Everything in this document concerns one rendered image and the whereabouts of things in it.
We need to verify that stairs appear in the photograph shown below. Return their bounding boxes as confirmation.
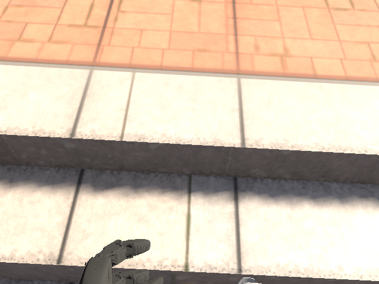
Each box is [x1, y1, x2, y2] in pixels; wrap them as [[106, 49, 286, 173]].
[[0, 134, 379, 284]]

